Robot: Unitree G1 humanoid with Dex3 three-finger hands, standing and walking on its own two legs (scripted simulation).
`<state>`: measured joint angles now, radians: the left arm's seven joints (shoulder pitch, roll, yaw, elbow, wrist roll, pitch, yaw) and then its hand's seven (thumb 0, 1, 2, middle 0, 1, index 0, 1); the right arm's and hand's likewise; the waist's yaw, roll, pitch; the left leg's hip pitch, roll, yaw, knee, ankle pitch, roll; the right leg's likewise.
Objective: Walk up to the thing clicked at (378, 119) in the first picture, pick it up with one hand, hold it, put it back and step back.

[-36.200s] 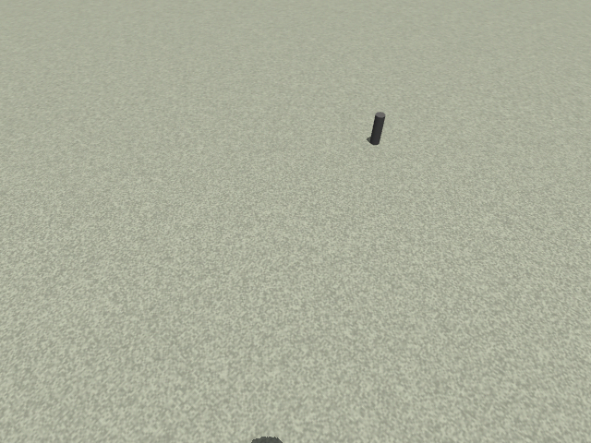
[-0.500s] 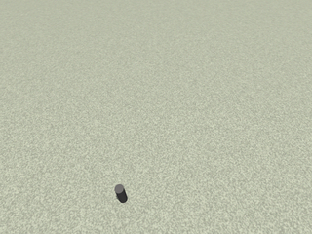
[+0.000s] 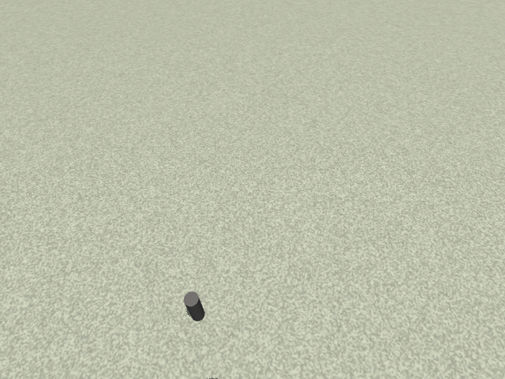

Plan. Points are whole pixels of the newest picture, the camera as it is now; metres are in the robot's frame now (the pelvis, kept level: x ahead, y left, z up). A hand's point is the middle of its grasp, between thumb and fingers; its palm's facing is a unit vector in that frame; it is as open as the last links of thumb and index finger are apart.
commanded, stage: step back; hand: left
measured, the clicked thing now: (194, 307) +0.43 +0.23 -0.69
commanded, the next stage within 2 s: none
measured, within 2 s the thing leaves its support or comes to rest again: neither
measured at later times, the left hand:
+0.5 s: hand out of the picture +0.06 +0.31 -0.18, palm faces -0.11 -0.92 -0.36, open 7.4 cm
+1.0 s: hand out of the picture -0.03 +0.30 -0.16, palm faces -0.07 -0.92 -0.39, open 7.4 cm
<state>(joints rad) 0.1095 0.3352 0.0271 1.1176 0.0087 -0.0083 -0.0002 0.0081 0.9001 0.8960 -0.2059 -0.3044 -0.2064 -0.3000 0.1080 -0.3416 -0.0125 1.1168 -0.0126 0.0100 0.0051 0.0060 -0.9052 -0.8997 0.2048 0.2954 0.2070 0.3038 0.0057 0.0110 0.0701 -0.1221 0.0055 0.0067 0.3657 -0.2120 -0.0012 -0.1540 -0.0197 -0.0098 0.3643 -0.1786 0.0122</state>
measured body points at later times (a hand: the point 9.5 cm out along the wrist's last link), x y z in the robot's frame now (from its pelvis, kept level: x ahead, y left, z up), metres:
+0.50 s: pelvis -0.07 +0.06 -0.02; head +0.01 +0.08 +0.42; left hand +0.07 +0.36 -0.15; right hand -0.02 -0.26 -0.13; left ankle -0.06 +0.14 -0.75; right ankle -0.10 -0.08 -0.68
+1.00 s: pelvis -0.18 +0.05 -0.03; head -0.12 +0.05 +0.42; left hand -0.03 +0.35 -0.13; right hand -0.11 -0.28 -0.14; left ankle -0.19 +0.17 -0.75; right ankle -0.14 -0.07 -0.75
